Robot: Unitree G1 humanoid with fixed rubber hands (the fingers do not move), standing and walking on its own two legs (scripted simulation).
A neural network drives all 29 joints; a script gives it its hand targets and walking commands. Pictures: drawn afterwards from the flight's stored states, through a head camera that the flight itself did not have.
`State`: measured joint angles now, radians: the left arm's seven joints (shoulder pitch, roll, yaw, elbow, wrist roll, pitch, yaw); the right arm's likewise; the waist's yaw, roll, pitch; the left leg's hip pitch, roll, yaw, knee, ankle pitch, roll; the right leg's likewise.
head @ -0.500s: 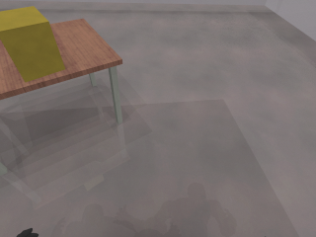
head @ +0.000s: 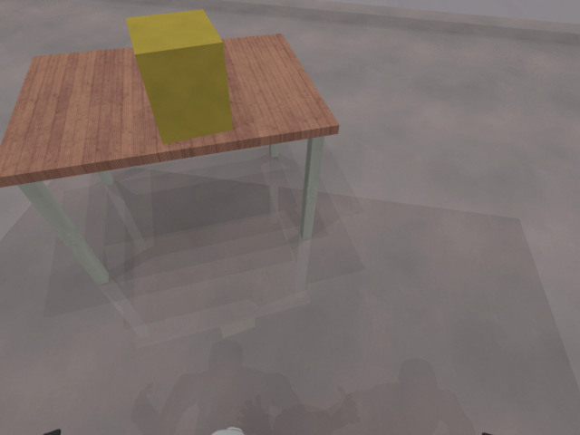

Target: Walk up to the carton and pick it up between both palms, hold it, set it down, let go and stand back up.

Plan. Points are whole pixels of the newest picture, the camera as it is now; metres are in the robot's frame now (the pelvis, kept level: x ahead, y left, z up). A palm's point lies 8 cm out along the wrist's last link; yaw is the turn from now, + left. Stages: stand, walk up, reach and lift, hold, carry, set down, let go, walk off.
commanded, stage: walk up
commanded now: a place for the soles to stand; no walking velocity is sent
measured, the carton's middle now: (182, 77) +0.97 +0.31 -0.03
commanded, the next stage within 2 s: none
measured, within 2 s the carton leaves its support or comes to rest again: neither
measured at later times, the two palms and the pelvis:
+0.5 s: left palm (16, 407) +0.16 +0.34 -0.02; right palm (464, 352) +0.27 -0.28 -0.10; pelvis +0.14 +0.00 +0.02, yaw +6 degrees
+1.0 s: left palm (56, 326) +0.28 +0.36 -0.06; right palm (426, 280) +0.41 -0.25 -0.11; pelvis +0.27 +0.03 +0.00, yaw +14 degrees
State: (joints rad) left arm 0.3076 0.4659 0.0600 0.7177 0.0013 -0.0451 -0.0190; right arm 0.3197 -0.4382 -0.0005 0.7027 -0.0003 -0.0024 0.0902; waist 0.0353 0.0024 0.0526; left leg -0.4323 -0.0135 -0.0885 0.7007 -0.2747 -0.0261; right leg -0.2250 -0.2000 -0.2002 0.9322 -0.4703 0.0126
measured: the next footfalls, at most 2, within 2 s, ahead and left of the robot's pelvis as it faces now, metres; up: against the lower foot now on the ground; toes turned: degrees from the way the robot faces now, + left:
right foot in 0.22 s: +0.14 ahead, -0.13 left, +0.00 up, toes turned -7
left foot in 0.60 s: +0.27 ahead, +0.17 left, +0.00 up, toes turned +6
